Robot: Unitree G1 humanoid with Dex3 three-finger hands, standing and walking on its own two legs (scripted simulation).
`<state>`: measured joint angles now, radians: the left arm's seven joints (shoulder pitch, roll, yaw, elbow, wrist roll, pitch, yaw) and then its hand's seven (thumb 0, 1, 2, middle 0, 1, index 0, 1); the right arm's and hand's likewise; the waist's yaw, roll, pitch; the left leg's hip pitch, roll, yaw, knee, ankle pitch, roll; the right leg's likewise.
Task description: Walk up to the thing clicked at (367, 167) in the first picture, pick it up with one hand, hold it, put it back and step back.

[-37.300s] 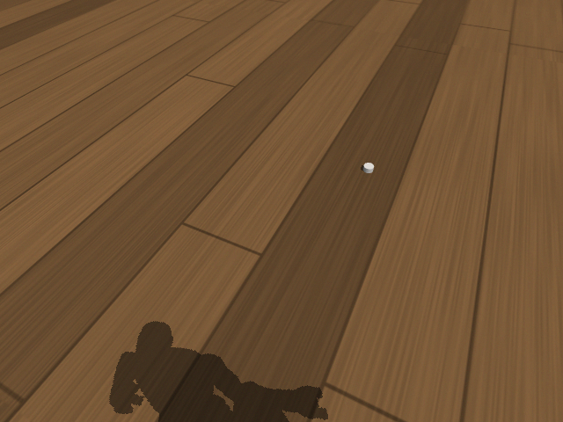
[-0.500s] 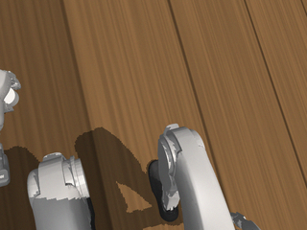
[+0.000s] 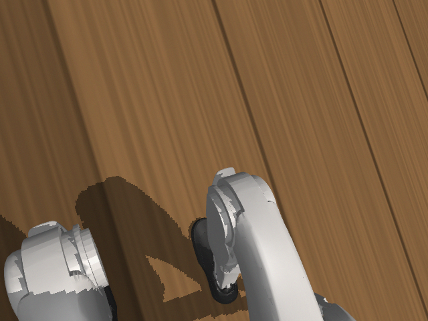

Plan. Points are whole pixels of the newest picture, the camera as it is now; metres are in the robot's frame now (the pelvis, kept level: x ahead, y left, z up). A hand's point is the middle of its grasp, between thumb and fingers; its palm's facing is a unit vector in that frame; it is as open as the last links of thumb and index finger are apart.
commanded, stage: rest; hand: left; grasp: from above
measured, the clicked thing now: out of the picture +0.48 +0.31 -0.26
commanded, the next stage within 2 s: open in 0.94 s
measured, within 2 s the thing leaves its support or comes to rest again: rests again in 0.52 s
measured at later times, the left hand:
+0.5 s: hand out of the picture +0.46 +0.30 -0.24, palm faces -0.43 -0.14 -0.89, open 7.0 cm
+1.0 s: hand out of the picture +0.46 +0.30 -0.25, palm faces -0.43 -0.14 -0.89, open 7.0 cm
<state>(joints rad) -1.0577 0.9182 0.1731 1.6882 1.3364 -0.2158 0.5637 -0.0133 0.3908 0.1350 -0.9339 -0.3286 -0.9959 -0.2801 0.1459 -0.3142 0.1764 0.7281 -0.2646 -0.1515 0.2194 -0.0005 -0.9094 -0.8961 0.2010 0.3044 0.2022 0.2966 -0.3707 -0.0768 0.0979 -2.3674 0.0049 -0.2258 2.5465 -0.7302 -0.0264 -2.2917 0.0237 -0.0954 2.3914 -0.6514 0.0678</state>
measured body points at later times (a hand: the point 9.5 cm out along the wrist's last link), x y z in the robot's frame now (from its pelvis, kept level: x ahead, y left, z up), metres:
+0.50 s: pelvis +0.00 +0.00 +0.00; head +0.27 +0.12 +0.34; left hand +0.48 +0.31 -0.19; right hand +0.02 -0.25 -0.06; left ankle +0.06 +0.13 -0.27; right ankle +0.11 -0.13 -0.27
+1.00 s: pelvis -0.01 +0.01 +0.00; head +0.27 +0.12 +0.33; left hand +0.48 +0.31 -0.20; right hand +0.03 -0.25 -0.05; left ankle +0.06 +0.13 -0.27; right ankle +0.11 -0.13 -0.27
